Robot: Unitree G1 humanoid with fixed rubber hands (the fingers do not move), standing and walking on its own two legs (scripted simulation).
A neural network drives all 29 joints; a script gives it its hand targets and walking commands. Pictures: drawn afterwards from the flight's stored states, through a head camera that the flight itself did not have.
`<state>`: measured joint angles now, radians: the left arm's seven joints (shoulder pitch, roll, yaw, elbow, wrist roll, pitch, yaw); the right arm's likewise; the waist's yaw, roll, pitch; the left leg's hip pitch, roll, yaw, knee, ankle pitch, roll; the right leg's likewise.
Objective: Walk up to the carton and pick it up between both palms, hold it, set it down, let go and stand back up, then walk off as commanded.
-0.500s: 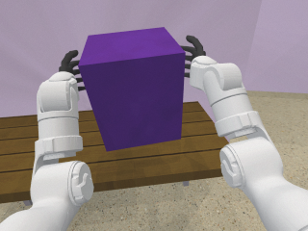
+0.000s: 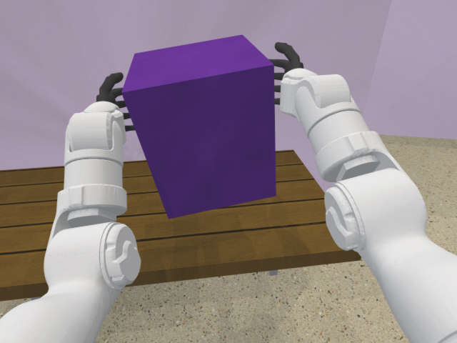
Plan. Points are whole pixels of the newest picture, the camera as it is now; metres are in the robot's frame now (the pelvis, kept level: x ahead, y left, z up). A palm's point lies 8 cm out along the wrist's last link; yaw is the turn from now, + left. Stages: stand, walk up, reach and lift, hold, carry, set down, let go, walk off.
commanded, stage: hold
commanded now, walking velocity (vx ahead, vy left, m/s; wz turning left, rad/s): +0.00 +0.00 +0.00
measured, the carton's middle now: (206, 125) +0.43 +0.01 +0.27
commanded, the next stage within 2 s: none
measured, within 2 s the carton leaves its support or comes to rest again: neither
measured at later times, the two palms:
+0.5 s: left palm (110, 115) +0.36 +0.16 +0.32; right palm (294, 100) +0.36 -0.13 +0.33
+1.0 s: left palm (99, 124) +0.34 +0.18 +0.31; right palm (288, 85) +0.34 -0.11 +0.36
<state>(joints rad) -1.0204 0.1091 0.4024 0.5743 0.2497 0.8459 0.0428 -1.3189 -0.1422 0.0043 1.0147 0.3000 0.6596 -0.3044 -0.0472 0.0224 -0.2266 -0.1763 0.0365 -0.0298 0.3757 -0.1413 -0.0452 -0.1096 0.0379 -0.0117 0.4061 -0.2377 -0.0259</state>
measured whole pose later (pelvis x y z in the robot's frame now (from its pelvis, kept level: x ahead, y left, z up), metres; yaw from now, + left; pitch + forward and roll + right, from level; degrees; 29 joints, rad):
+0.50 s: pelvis +0.01 +0.00 +0.00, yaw +0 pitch -3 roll +0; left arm -0.96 0.11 0.35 0.40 0.25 0.96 0.00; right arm -1.13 -0.14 0.01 0.67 0.38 0.81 -0.40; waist -0.05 0.03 -0.23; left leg -0.18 0.04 -0.03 0.38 -0.15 -0.05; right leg -0.11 0.04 -0.01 0.41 -0.25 -0.03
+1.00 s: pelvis -0.01 +0.00 +0.00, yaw +0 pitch -4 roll +0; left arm -0.97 0.11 0.41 0.50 0.25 0.88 0.02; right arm -1.28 -0.14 0.01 0.89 0.36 0.75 -0.32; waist -0.05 0.01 -0.23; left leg -0.18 0.04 -0.03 0.38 -0.13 -0.05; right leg -0.11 0.04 -0.01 0.41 -0.23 -0.03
